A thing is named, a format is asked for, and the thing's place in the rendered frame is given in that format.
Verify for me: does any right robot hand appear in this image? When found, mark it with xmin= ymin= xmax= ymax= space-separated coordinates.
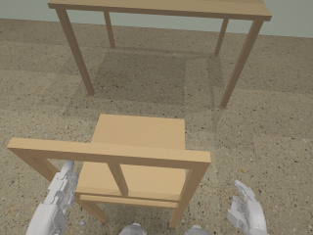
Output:
xmin=227 ymin=180 xmax=267 ymax=234

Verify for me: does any table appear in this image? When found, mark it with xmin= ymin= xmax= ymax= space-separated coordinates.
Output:
xmin=47 ymin=0 xmax=272 ymax=108

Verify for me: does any left robot thigh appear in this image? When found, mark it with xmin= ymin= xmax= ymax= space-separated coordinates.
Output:
xmin=119 ymin=224 xmax=147 ymax=235

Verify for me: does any left robot hand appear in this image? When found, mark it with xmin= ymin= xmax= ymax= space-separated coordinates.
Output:
xmin=25 ymin=160 xmax=79 ymax=235

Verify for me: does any chair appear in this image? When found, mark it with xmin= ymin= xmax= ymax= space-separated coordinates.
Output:
xmin=7 ymin=114 xmax=211 ymax=229

